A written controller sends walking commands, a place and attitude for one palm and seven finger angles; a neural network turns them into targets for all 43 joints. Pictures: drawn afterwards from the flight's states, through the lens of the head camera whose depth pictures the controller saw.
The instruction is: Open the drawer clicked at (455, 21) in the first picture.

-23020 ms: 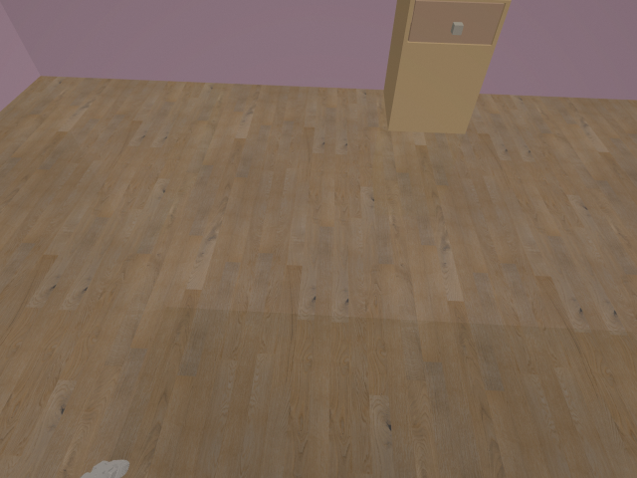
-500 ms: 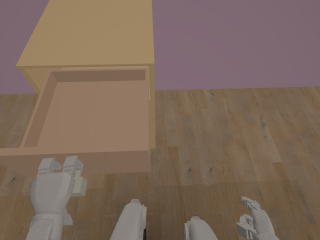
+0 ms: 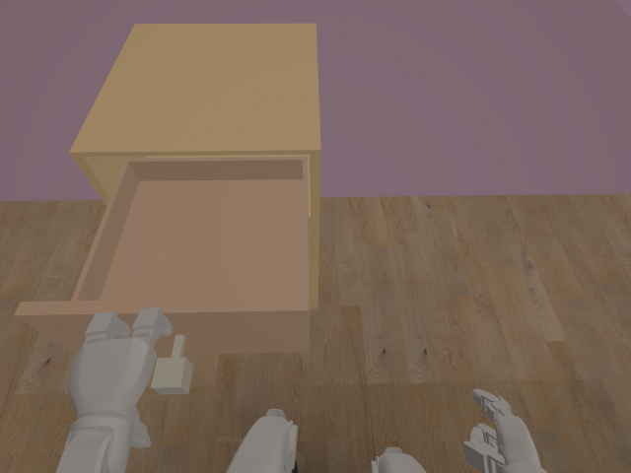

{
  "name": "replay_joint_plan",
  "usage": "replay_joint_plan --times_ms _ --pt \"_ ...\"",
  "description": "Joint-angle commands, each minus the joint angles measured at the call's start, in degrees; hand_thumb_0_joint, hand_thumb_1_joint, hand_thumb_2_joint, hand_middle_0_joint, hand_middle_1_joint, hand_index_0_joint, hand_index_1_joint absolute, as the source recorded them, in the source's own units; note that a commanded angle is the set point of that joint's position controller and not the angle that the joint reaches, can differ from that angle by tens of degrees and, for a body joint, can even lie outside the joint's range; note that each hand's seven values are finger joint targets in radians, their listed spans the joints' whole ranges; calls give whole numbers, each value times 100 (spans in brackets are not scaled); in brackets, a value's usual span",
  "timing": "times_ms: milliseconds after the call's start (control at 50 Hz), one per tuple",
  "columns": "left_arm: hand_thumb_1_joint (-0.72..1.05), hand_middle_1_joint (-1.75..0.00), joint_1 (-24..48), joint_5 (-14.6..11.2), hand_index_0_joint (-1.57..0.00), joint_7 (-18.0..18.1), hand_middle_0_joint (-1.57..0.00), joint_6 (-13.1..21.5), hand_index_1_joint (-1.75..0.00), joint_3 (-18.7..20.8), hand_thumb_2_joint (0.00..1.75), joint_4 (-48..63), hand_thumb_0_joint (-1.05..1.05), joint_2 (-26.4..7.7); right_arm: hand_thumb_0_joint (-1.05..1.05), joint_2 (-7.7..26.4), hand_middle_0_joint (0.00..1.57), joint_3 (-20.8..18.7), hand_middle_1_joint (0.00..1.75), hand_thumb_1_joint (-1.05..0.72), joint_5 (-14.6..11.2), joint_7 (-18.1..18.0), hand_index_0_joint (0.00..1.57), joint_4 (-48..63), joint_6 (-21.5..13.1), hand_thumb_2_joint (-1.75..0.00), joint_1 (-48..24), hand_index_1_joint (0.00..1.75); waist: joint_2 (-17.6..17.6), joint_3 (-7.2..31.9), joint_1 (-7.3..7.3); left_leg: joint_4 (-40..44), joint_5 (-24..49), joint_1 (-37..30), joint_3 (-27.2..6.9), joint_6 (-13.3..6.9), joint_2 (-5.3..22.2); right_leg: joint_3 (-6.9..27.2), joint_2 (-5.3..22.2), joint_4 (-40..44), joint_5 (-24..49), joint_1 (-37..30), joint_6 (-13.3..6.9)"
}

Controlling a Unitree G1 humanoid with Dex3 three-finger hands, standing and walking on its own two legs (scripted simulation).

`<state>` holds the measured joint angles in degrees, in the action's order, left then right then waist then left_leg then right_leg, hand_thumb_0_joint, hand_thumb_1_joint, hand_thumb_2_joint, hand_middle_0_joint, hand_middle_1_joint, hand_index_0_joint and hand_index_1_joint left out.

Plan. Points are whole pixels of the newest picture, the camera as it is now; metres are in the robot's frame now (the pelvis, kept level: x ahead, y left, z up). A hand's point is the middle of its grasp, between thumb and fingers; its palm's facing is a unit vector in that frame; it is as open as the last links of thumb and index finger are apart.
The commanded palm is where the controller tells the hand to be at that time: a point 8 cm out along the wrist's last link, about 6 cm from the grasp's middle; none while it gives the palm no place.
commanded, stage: lift the hand off the handle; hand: left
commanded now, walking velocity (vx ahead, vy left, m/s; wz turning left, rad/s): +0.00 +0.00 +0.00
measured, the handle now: (175, 362) +0.27 +0.24 -0.10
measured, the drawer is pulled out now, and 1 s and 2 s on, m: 0.30 0.30 0.30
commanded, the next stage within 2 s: draw the hand back to the body in 1.16 s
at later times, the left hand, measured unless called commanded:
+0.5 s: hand (130, 360) +0.24 +0.25 +0.01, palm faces +0.02 -0.08 -1.00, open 13.6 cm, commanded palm +0.21 +0.24 +0.07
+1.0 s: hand (115, 358) +0.23 +0.25 +0.05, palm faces +0.00 -0.07 -1.00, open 13.8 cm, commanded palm +0.21 +0.24 +0.10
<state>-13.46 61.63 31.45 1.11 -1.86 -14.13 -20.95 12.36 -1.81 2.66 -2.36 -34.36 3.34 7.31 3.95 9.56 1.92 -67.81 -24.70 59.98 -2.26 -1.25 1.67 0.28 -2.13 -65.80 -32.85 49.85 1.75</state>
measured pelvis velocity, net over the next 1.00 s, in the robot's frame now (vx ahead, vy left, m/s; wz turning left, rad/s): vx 0.02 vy -0.02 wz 0.01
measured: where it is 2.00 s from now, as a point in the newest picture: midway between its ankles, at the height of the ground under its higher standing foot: outside the picture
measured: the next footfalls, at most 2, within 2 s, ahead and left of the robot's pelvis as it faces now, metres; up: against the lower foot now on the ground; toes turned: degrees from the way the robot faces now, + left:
none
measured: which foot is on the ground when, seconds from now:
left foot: down 0.00-1.00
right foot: down 0.00-1.00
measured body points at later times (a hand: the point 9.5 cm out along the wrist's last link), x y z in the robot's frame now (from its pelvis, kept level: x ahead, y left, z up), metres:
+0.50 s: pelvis +0.01 +0.00 +0.03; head +0.05 -0.01 +0.48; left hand +0.23 +0.25 +0.06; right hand +0.19 -0.23 -0.07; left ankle +0.07 +0.10 -0.64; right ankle +0.00 -0.15 -0.64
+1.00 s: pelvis +0.02 -0.02 +0.04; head +0.05 -0.04 +0.49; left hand +0.22 +0.25 +0.10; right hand +0.21 -0.25 -0.06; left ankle +0.07 +0.10 -0.64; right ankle +0.00 -0.15 -0.64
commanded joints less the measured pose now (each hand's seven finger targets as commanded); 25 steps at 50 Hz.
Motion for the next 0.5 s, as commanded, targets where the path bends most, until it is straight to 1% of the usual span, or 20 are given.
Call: replay_joint_plan --times_ms 0,40,60,100,120,140,160,180,200,220,240,260,280,320,340,360,400,420,440,480 --pt "-50 -120 1097 -65 -30 312 -30 26 -120 491 30 1526 0 -990 0 727 20 -259 30 -90 -7 -65 20 839 -256 -90 -268 30 235 1647 -155 1241 507 -2731 27 -85 -75 -394 -195 1194 854 337 -458" --pt "-50 -120 927 -91 -30 285 -30 25 -120 494 30 1571 0 -993 0 714 20 -256 30 -90 -13 -70 20 853 -264 -90 -285 30 273 1614 -142 1286 546 -2791 49 -86 -81 -385 -196 1267 882 265 -460" --pt "-50 -120 891 -105 -30 284 -30 21 -120 663 30 1660 0 -1172 0 748 20 -247 30 -90 2 -80 20 859 -260 -90 -253 30 232 1664 -101 1322 639 -2829 26 -79 -63 -382 -203 1271 940 171 -473" --pt "-50 -120 672 -99 -30 261 -30 -9 -120 403 30 1705 0 -872 0 699 20 -243 30 -90 -15 -40 20 901 -260 -90 -277 30 312 1588 -126 1378 681 -2911 46 -73 -81 -410 -203 1326 961 155 -470" --pt "-50 -120 723 -95 -30 257 -30 -32 -120 458 30 1672 0 -943 0 711 20 -241 30 -90 -14 -30 20 876 -252 -90 -274 30 263 1499 -139 1417 645 -2892 27 -56 -63 -415 -207 1325 952 161 -473" --pt "-50 -120 633 -105 -30 250 -30 -72 -120 423 30 1599 0 -882 0 709 20 -241 30 -90 -18 -17 20 882 -245 -90 -276 30 213 1448 -132 1452 611 -2871 33 -63 -65 -429 -207 1363 929 132 -468" --pt "-50 -120 516 -119 -30 231 -30 -127 -120 499 30 1528 0 -944 0 735 20 -233 30 -90 -23 -10 20 890 -234 -90 -263 30 181 1372 -115 1498 633 -2863 16 -65 -54 -411 -216 1420 943 83 -478" --pt "-50 -120 520 -128 -30 215 -30 -149 -120 463 30 1540 0 -917 0 724 20 -224 30 -90 -32 -1 20 911 -214 -90 -264 30 163 1353 -119 1527 594 -2857 43 -65 -71 -418 -213 1439 920 24 -469" --pt "-50 -120 520 -129 -30 194 -30 -177 -120 445 30 1506 0 -899 0 718 20 -233 30 -90 -41 5 20 915 -205 -90 -265 30 25 1300 -128 1555 535 -2825 52 -68 -71 -424 -208 1479 894 -21 -458" --pt "-50 -120 550 -113 -30 180 -30 -190 -120 452 30 1512 0 -921 0 723 20 -230 30 -90 -47 7 20 926 -193 -90 -290 30 88 1265 -118 1581 520 -2846 62 -68 -70 -402 -208 1508 884 -18 -459" --pt "-50 -120 625 -119 -30 156 -30 -208 -120 379 30 1539 0 -883 0 720 20 -220 30 -90 -59 12 20 948 -184 -90 -296 30 111 1176 -152 1636 430 -2869 48 -68 -72 -410 -202 1543 829 -14 -459" --pt "-50 -120 638 -136 -30 140 -30 -222 -120 491 30 1592 0 -1005 0 748 20 -217 30 -90 -47 2 20 944 -184 -90 -276 30 165 1227 -100 1686 488 -2928 55 -72 -60 -393 -201 1588 879 -115 -470" --pt "-50 -120 537 -132 -30 114 -30 -239 -120 437 30 1587 0 -947 0 723 20 -214 30 -90 -64 9 20 979 -176 -90 -266 30 180 1234 -81 1713 525 -2980 69 -71 -80 -393 -206 1598 887 -170 -473" --pt "-50 -120 537 -157 -30 75 -30 -228 -120 375 30 1667 0 -892 0 717 20 -216 30 -90 -74 21 20 1006 -171 -90 -281 30 88 1217 -109 1755 567 -3048 79 -78 -73 -394 -200 1660 929 -218 -463" --pt "-50 -120 452 -156 -30 54 -30 -227 -120 373 30 1676 0 -880 0 715 20 -216 30 -90 -74 32 20 1025 -165 -90 -281 30 183 1173 -75 1784 599 -3062 89 -67 -81 -390 -200 1674 952 -268 -474" --pt "-50 -120 335 -167 -30 35 -30 -268 -120 405 30 1639 0 -905 0 731 20 -203 30 -90 -73 40 20 1032 -158 -90 -284 30 161 1150 -68 1831 604 -3067 85 -72 -74 -383 -200 1729 959 -320 -477" --pt "-50 -120 299 -153 -30 -21 -30 -325 -120 338 30 1517 0 -829 0 720 20 -207 30 -90 -94 66 20 1035 -119 -90 -278 30 -35 1024 -95 1877 520 -3031 92 -70 -76 -400 -202 1776 905 -346 -460" --pt "-50 -120 347 -161 -30 -60 -30 -357 -120 248 30 1484 0 -757 0 715 20 -195 30 -90 -111 73 20 1053 -112 -90 -310 30 6 925 -106 1909 467 -3005 112 -78 -89 -386 -192 1826 885 -367 -456" --pt "-50 -120 333 -161 -30 -94 -30 -385 -120 345 30 1407 0 -850 0 724 20 -199 30 -90 -123 80 20 1043 -96 -90 -289 30 -70 893 -74 1953 452 -3002 103 -73 -84 -387 -190 1846 873 -408 -456" --pt "-50 -120 233 -195 -30 -166 -30 -414 -120 439 30 1458 0 -955 0 724 20 -197 30 -90 -140 73 20 1072 -76 -90 -279 30 18 924 -19 1986 603 -3090 161 -92 -100 -339 -185 1933 1002 -608 -462"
